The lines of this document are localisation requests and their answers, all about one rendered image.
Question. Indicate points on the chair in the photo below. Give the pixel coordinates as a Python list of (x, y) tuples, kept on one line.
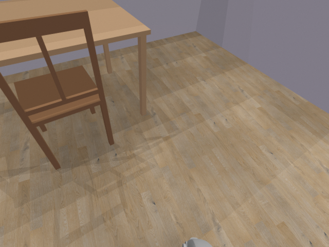
[(49, 97)]

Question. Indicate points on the table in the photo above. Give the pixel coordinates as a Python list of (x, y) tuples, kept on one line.
[(109, 23)]

